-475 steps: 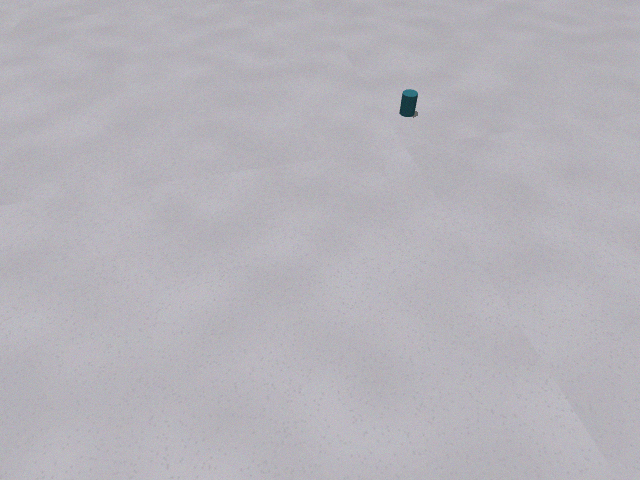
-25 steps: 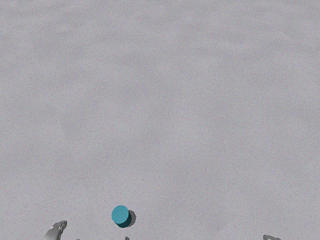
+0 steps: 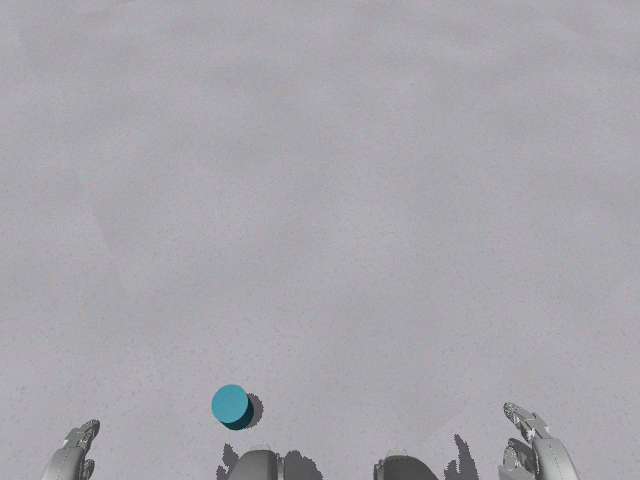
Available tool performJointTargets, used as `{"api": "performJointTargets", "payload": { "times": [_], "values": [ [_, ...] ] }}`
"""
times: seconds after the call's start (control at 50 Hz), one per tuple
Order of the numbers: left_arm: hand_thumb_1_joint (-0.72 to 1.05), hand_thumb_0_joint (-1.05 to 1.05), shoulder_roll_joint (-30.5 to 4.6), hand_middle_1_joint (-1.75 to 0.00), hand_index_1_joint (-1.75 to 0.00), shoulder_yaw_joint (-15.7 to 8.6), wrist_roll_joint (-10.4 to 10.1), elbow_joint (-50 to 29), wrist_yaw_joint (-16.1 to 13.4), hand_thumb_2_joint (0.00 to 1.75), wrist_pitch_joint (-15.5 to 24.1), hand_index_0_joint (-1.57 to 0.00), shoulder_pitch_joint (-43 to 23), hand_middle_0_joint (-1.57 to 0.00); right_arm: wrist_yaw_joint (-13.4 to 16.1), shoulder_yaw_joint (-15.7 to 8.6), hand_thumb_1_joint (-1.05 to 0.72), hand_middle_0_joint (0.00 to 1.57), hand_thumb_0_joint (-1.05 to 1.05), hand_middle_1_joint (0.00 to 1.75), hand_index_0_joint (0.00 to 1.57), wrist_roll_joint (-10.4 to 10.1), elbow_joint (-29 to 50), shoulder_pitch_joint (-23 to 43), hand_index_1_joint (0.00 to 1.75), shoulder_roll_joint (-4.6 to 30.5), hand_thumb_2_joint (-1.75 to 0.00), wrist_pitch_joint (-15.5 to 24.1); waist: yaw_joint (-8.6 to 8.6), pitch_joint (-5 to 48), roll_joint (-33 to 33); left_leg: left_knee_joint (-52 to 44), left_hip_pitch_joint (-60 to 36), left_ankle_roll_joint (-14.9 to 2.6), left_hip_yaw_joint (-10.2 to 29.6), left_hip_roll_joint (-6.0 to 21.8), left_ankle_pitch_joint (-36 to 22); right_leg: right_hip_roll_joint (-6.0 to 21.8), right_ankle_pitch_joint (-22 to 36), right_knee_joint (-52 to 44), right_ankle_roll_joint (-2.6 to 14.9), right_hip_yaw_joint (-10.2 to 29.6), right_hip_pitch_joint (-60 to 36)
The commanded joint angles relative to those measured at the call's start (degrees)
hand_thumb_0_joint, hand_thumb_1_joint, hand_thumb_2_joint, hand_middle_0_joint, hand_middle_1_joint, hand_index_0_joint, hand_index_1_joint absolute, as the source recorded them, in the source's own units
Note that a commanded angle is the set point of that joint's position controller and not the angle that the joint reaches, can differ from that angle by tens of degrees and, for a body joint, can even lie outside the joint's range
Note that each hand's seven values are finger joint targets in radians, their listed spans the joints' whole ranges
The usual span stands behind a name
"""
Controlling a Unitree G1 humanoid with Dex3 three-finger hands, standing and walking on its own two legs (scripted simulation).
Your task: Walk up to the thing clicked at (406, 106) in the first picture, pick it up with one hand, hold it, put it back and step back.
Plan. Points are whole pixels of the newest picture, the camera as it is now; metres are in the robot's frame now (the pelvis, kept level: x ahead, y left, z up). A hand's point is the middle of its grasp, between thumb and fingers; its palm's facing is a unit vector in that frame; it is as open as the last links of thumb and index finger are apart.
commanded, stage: go down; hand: left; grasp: from the side
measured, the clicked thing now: (233, 408) +0.33 +0.22 -0.64
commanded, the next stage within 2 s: none
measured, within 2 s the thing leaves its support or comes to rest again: neither
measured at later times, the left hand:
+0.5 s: hand out of the picture +0.15 +0.31 -0.17, palm faces +0.16 -0.94 -0.30, open 17.2 cm
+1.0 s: hand (99, 441) +0.21 +0.36 -0.25, palm faces +0.18 -0.95 -0.24, open 16.8 cm
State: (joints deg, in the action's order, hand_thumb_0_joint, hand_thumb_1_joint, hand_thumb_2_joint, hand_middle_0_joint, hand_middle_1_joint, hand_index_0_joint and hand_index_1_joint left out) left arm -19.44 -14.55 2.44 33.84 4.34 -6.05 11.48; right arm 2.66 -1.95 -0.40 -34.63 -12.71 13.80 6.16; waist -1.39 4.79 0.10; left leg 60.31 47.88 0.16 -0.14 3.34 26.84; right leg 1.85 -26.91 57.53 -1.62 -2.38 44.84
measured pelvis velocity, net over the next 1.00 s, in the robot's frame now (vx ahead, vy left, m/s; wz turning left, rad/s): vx -0.06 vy -0.01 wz -0.04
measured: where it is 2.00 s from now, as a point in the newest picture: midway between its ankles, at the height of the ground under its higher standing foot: outside the picture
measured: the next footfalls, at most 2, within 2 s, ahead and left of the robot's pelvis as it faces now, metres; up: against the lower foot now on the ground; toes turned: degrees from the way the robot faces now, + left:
none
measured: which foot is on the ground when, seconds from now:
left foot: down 0.00-1.00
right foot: down 0.00-1.00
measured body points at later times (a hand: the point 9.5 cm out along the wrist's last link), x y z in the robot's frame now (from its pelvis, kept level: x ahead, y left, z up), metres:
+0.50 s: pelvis -0.02 +0.00 -0.07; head +0.10 +0.03 +0.36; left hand +0.14 +0.36 -0.15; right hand +0.17 -0.25 -0.15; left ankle +0.02 +0.12 -0.67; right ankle +0.01 -0.14 -0.67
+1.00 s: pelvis -0.06 -0.01 -0.20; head +0.13 +0.03 +0.21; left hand +0.20 +0.41 -0.24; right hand +0.14 -0.27 -0.31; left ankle +0.02 +0.12 -0.67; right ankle +0.01 -0.14 -0.67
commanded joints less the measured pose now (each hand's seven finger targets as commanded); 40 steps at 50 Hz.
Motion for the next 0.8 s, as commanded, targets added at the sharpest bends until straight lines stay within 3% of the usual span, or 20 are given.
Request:
{"api": "performJointTargets", "payload": {
  "times": [0.0, 0.08, 0.12, 0.14, 0.18, 0.3, 0.42, 0.44, 0.46, 0.52, 0.56, 0.58, 0.6, 0.68, 0.7, 0.72, 0.76, 0.78],
  "values": [
    [-0.60, 0.00, -11.8, -0.23, -0.21, -4.8, -0.5, -11.9, -1.0, 0.14, -0.4, -0.10, 3.4, -0.09, 1.6, -3.0, -0.89, 0.20, 0.00, 0.30, 0.20, -0.2, 8.3, -0.6, 0.30, 9.0, -0.89, 4.3, -0.50, 13.5, -4.4, -7.2, -8.9, -0.40, 0.7, -1.4, -11.6, -2.1, 9.9, -5.3, 2.41, -0.6, -3.2],
    [-0.58, 0.00, -12.0, -0.22, -0.21, -5.4, -1.0, -15.8, -0.8, 0.14, -0.9, -0.10, 2.8, -0.09, 2.2, -2.6, -0.89, 0.20, 0.00, 0.30, 0.20, 0.1, 9.4, 0.6, 0.30, 8.6, -0.89, 5.6, -0.67, 12.8, -5.1, -5.6, -6.5, -0.35, 1.5, -1.2, -9.7, -2.0, 7.9, -3.0, 2.42, -0.8, 0.1],
    [-0.58, 0.00, -11.4, -0.25, -0.23, -6.0, -1.2, -14.6, -0.5, 0.16, -1.1, -0.10, 6.1, -0.09, 2.2, -2.4, -0.91, 0.20, 0.00, 0.30, 0.20, 0.4, 9.0, -0.1, 0.30, 8.2, -0.90, 6.1, -0.34, 14.2, -5.3, -4.4, -5.8, -0.32, 1.8, -1.2, -11.1, -2.0, 8.8, -1.4, 2.53, -0.9, 0.5],
    [-0.56, 0.00, -12.8, -0.25, -0.24, -6.7, -1.2, -16.2, -0.3, 0.18, -0.7, -0.10, 5.5, -0.08, 2.2, -2.5, -0.91, 0.20, 0.00, 0.30, 0.20, 0.5, 9.3, 0.0, 0.30, 8.5, -0.90, 6.2, 0.15, 14.1, -5.7, -4.2, -5.1, -0.32, 1.9, -1.2, -10.3, -1.9, 8.1, -0.9, 2.57, -0.8, 1.2],
    [-0.57, 0.00, -11.9, -0.17, -0.16, -6.2, -1.6, -16.4, 0.5, 0.09, -0.6, -0.10, 6.8, -0.09, 2.2, -2.4, -0.90, 0.20, 0.00, 0.30, 0.20, 0.6, 9.5, -0.1, 0.30, 8.3, -0.90, 6.7, -0.24, 14.1, -6.2, -3.3, -4.5, -0.26, 2.1, -1.2, -10.1, -1.9, 7.8, 0.1, 2.52, -0.8, 2.7],
    [-0.56, 0.00, -12.8, -0.10, -0.10, -8.9, -3.2, -16.8, 2.2, 0.04, 2.8, -0.10, 8.0, -0.09, 1.7, -2.5, -0.92, 0.20, 0.00, 0.30, 0.20, 0.8, 9.8, 0.9, 0.30, 8.8, -0.90, 7.8, 0.82, 16.5, -6.5, 1.1, -0.4, -0.07, 3.1, -1.0, -12.7, -1.9, 8.5, 6.3, 2.86, -1.0, 7.8],
    [-0.52, 0.00, -16.5, -0.11, -0.10, -13.7, -5.5, -11.8, 5.3, 0.06, 10.4, -0.08, 1.2, -0.08, 1.4, -2.6, -0.94, 0.20, 0.00, 0.30, 0.20, 0.7, 9.2, 2.1, 0.30, 9.5, -0.91, 8.5, 0.66, 17.8, -3.2, 9.5, 10.1, -1.03, 2.3, -1.9, -6.6, -1.5, 4.7, 12.1, 2.60, 0.0, 15.3],
    [-0.55, 0.00, -16.9, -0.13, -0.12, -13.5, -6.0, -11.7, 6.3, 0.07, 12.4, -0.09, -1.9, -0.08, 1.3, -2.7, -0.94, 0.20, 0.00, 0.30, 0.20, 0.7, 9.0, 2.5, 0.30, 10.0, -0.91, 8.7, 0.15, 18.5, -3.7, 10.5, 11.5, -0.92, 2.7, -1.7, -5.3, -1.5, 3.6, 14.0, 2.67, 0.2, 17.8],
    [-0.53, 0.00, -17.9, -0.13, -0.13, -14.8, -6.5, -10.2, 7.4, 0.08, 14.3, -0.08, -3.3, -0.08, 1.3, -2.8, -0.93, 0.20, 0.00, 0.30, 0.20, 0.8, 8.6, 2.5, 0.30, 10.4, -0.90, 8.9, 0.66, 18.6, -4.6, 11.5, 12.7, -0.89, 2.7, -1.8, -2.5, -1.4, 1.3, 15.3, 2.74, 0.4, 20.1],
    [-0.53, 0.00, -19.0, -0.15, -0.14, -15.3, -7.4, -7.1, 10.8, 0.10, 19.6, -0.08, -7.2, -0.07, 1.4, -2.9, -0.91, 0.20, 0.00, 0.30, 0.20, 0.8, 8.3, 3.5, 0.30, 11.6, -0.90, 9.0, 0.82, 21.0, -6.5, 13.5, 15.2, -0.49, 4.5, -1.4, 2.4, -1.2, -2.4, 19.9, 2.79, 0.2, 26.2],
    [-0.50, 0.00, -22.0, -0.15, -0.14, -18.3, -8.3, -6.3, 12.4, 0.11, 22.0, -0.07, -7.6, -0.06, 1.4, -2.9, -0.90, 0.20, 0.00, 0.30, 0.20, 0.7, 7.9, 3.6, 0.30, 12.1, -0.90, 8.8, 2.49, 24.0, -7.4, 15.0, 16.3, -0.33, 4.8, -1.3, 4.1, -1.2, -3.6, 21.8, 2.84, 0.5, 27.6],
    [-0.47, 0.00, -22.4, -0.14, -0.13, -18.2, -8.4, -6.2, 13.4, 0.11, 22.9, -0.06, -8.4, -0.06, 1.5, -2.8, -0.90, 0.20, 0.00, 0.30, 0.20, 0.8, 7.6, 3.7, 0.30, 12.0, -0.90, 8.6, 2.63, 25.3, -8.0, 16.4, 17.2, -0.26, 4.6, -1.4, 3.9, -1.0, -3.6, 22.4, 2.80, 1.0, 28.0],
    [-0.45, 0.00, -24.6, -0.14, -0.13, -20.6, -8.9, -5.7, 13.8, 0.11, 23.7, -0.06, -8.9, -0.06, 1.4, -2.8, -0.90, 0.20, 0.00, 0.30, 0.20, 0.8, 7.4, 3.4, 0.30, 12.6, -0.90, 8.3, 3.20, 27.3, -7.6, 17.5, 17.8, -0.22, 4.6, -1.6, 2.4, -0.9, -2.9, 23.0, 2.92, 1.2, 27.7],
    [-0.45, 0.00, -26.3, -0.14, -0.14, -23.7, -10.5, -2.1, 16.7, 0.13, 25.3, -0.06, -7.7, -0.06, 1.3, -2.6, -0.90, 0.20, 0.00, 0.30, 0.20, 0.9, 5.3, 3.6, 0.30, 13.8, -0.90, 7.6, 4.45, 32.8, -7.3, 22.6, 17.3, -0.42, 4.7, -1.8, -8.1, -1.4, 3.6, 28.1, 3.40, -0.3, 31.0],
    [-0.47, 0.00, -26.7, -0.14, -0.13, -23.9, -10.7, -2.1, 17.4, 0.13, 25.8, -0.06, -8.3, -0.06, 1.3, -2.8, -0.89, 0.20, 0.00, 0.30, 0.20, 0.8, 4.8, 3.7, 0.30, 14.1, -0.90, 7.4, 4.92, 33.5, -7.9, 23.0, 16.9, -0.31, 5.2, -1.5, -8.4, -1.5, 3.2, 29.4, 3.56, -0.5, 32.7],
    [-0.47, 0.00, -28.4, -0.14, -0.13, -24.8, -10.9, -3.1, 18.1, 0.13, 26.5, -0.05, -11.4, -0.05, 1.4, -2.6, -0.89, 0.20, 0.00, 0.30, 0.20, 1.0, 4.3, 3.8, 0.30, 13.8, -0.90, 7.2, 4.43, 33.7, -8.6, 24.5, 18.1, -0.41, 4.8, -1.7, -7.7, -1.5, 2.9, 29.7, 3.48, -0.1, 33.6],
    [-0.45, 0.00, -28.2, -0.14, -0.14, -25.7, -11.7, -0.7, 19.3, 0.14, 27.4, -0.05, -12.4, -0.05, 1.5, -2.6, -0.89, 0.20, 0.00, 0.30, 0.20, 1.1, 3.5, 4.2, 0.30, 14.0, -0.90, 7.1, 4.09, 33.7, -6.8, 26.5, 20.8, -0.81, 4.4, -1.7, -6.7, -1.7, 2.6, 30.6, 3.43, 0.1, 34.1],
    [-0.44, 0.00, -28.7, -0.14, -0.14, -25.7, -12.0, -1.0, 19.9, 0.15, 28.1, -0.05, -14.7, -0.05, 1.4, -2.6, -0.89, 0.20, 0.00, 0.30, 0.20, 1.2, 3.6, 4.7, 0.30, 14.0, -0.90, 7.0, 3.55, 32.8, -6.9, 27.0, 23.2, -0.83, 4.2, -1.7, -3.3, -1.8, 0.2, 30.8, 3.38, 0.3, 35.3]
  ]
}}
